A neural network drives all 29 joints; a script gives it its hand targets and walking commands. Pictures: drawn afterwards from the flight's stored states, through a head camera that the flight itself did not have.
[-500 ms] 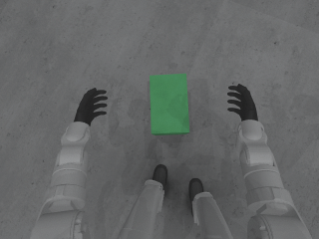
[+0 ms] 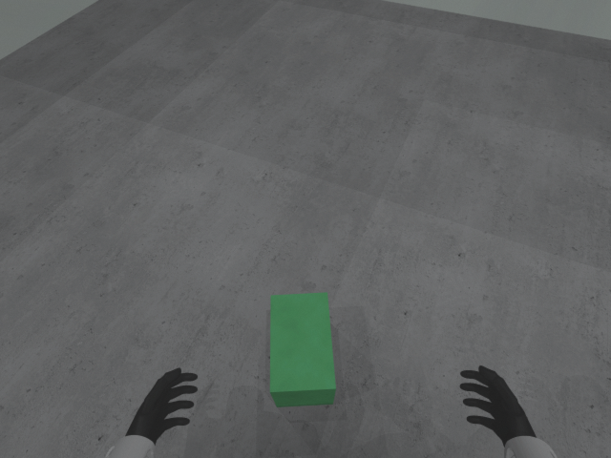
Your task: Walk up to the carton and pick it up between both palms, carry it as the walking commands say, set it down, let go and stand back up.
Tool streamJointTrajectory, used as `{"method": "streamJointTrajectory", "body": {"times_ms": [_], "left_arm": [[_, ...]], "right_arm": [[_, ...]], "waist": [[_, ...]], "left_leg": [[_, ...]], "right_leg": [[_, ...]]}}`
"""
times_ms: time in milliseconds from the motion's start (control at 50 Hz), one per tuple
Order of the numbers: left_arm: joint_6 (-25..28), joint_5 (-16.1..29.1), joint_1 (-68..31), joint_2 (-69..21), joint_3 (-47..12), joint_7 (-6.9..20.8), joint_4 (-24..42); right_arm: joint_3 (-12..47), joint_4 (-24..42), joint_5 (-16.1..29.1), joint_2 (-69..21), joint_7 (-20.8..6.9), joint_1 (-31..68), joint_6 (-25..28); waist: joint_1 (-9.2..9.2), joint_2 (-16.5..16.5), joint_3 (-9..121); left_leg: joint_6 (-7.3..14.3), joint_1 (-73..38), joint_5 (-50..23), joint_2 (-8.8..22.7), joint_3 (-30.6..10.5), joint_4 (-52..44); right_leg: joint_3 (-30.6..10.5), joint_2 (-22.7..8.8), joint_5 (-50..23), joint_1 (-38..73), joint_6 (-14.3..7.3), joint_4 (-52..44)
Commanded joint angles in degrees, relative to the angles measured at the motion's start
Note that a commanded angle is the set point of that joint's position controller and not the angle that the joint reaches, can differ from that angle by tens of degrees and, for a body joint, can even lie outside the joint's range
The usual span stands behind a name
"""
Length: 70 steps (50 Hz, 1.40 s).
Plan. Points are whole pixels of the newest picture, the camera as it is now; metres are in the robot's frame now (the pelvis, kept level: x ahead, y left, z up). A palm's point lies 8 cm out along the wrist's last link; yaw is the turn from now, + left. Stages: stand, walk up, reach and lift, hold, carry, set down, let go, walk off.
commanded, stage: let go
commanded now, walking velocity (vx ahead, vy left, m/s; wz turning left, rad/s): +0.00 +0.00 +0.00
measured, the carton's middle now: (302, 350) +0.46 +0.07 -0.67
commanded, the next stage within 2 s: stand in 0.48 s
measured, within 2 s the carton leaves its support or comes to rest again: neither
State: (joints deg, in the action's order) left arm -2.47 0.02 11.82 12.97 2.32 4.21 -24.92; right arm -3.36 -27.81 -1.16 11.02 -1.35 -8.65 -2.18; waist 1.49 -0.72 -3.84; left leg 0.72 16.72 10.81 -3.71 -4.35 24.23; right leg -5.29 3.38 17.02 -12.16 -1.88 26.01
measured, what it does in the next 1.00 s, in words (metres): stands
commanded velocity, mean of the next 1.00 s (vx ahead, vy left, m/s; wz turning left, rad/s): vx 0.00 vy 0.00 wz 0.00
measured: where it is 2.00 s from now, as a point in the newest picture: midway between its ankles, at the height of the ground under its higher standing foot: outside the picture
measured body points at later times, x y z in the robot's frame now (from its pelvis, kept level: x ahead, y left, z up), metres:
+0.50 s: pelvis +0.02 +0.00 +0.00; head +0.02 +0.00 +0.45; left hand +0.19 +0.24 -0.07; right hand +0.19 -0.23 -0.08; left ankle +0.02 +0.11 -0.74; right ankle -0.04 -0.10 -0.74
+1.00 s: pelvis +0.03 +0.02 +0.00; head +0.04 +0.03 +0.45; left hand +0.17 +0.31 -0.11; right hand +0.16 -0.28 -0.09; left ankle +0.02 +0.11 -0.74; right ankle -0.04 -0.10 -0.74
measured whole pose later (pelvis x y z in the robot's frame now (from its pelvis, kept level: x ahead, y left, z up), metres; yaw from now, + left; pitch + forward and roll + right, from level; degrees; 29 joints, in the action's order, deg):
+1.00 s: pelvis +0.03 +0.02 +0.00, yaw -1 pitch +0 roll +0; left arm -0.7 -1.6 10.7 20.5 1.9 -1.7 -43.9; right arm -1.5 -47.9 -1.9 18.8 1.7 -8.6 0.2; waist -0.1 -2.8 -0.2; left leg 2.4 11.6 15.8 -4.1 -2.8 27.2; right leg -6.8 2.9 19.8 -5.6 -0.9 25.3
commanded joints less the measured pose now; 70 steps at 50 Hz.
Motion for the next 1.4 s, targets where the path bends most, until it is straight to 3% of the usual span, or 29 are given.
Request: {"method": "streamJointTrajectory", "body": {"times_ms": [0,100,240,380,460,480,500,540,600,680,800,1060,1380], "left_arm": [[0.05,0.33,-1.36,5.70,1.10,0.04,6.17],[-1.88,-0.23,-0.35,5.91,1.38,0.14,6.23],[-3.94,-0.80,0.70,6.45,1.44,-0.31,6.08],[-8.58,-0.70,-0.68,5.91,1.58,-2.22,6.76],[-9.78,-0.31,-1.17,5.93,1.66,-2.90,6.78],[-5.25,-0.95,-3.21,11.72,2.77,-5.16,0.43],[-3.21,-1.73,-2.78,12.03,2.65,-5.64,-0.53],[-0.94,-2.11,-4.23,11.34,2.26,-5.64,-1.60],[0.70,-1.89,-3.75,11.70,2.40,-5.40,-4.10],[1.51,-1.78,-2.36,12.83,2.29,-5.49,-7.54],[2.13,-1.81,-1.95,14.31,1.94,-5.85,-11.71],[2.63,-1.40,-2.46,15.61,1.21,-6.27,-17.95],[2.94,-1.29,-3.85,16.95,0.54,-6.23,-22.95]], "right_arm": [[0.28,7.16,0.95,4.16,-0.64,0.35,0.12],[0.89,8.36,1.32,3.98,-1.42,-1.40,-1.71],[-0.37,8.68,1.03,4.51,-1.25,-2.33,-3.82],[0.96,6.42,2.19,5.65,0.48,-3.28,-2.74],[1.78,6.57,2.31,6.14,0.99,-4.36,-2.67],[-0.55,-2.45,-1.63,12.13,2.24,-0.74,-1.56],[-0.85,-2.50,-1.74,13.30,2.84,-1.99,-0.92],[-0.31,-4.89,-1.89,12.50,2.82,-2.04,0.33],[-0.23,-7.82,-1.37,13.22,2.66,0.36,1.94],[-0.34,-10.47,-1.16,14.20,2.83,1.14,2.51],[-0.60,-13.96,-0.99,16.31,3.15,0.61,2.76],[-0.30,-18.98,-0.49,17.74,3.33,1.66,3.19],[0.27,-23.64,-0.15,18.54,3.18,3.20,3.22]], "waist": [[-1.09,-2.32,5.66],[-1.03,-1.30,3.01],[-0.59,-0.62,2.80],[-1.25,-1.13,4.42],[-1.94,-1.52,4.69],[0.47,-7.30,1.93],[-1.25,-6.96,1.87],[-2.45,-3.56,2.57],[-1.31,0.69,5.81],[-0.98,1.56,7.73],[-1.52,1.99,8.19],[-1.53,0.44,7.38],[-1.54,0.40,5.21]], "left_leg": [[-1.24,-19.71,-8.75,1.60,2.36,0.36],[-0.96,-20.83,-8.23,0.72,3.13,0.71],[-0.22,-19.35,-12.01,0.34,3.16,0.02],[-1.57,-15.46,-13.98,0.08,2.10,0.83],[-1.93,-13.77,-13.46,0.22,1.81,1.70],[-1.61,-6.13,-8.72,3.89,0.04,3.08],[-1.17,-6.95,-5.39,4.26,-0.41,3.18],[-0.77,-7.08,-1.70,4.44,-1.15,2.55],[-0.03,-5.62,-5.22,5.86,-3.43,1.37],[0.51,-6.45,-10.66,6.57,-4.57,1.39],[0.86,-9.19,-14.88,7.45,-5.34,1.38],[0.97,-12.22,-19.15,7.88,-5.46,0.12],[0.99,-12.31,-14.44,7.84,-5.88,-2.76]], "right_leg": [[1.07,-4.87,-6.50,-7.87,1.74,-8.67],[0.57,-5.23,-8.54,-5.86,1.62,-8.67],[0.83,-3.58,-17.74,0.80,2.76,-5.91],[0.86,-3.34,-24.97,3.03,3.10,-3.70],[1.26,-3.02,-24.22,3.63,3.01,-2.68],[-0.87,-5.26,-9.53,-1.08,3.28,-3.80],[-3.25,-5.93,-3.74,-2.26,2.72,-5.48],[-5.39,-6.38,2.03,-3.77,1.86,-6.60],[-3.98,-5.42,-4.99,0.74,2.01,-2.90],[-3.65,-5.20,-11.45,2.97,2.23,-1.43],[-4.09,-5.50,-15.16,3.13,2.08,-1.43],[-4.45,-6.29,-18.39,4.52,1.97,-3.08],[-5.03,-7.10,-15.37,5.55,1.72,-6.54]]}}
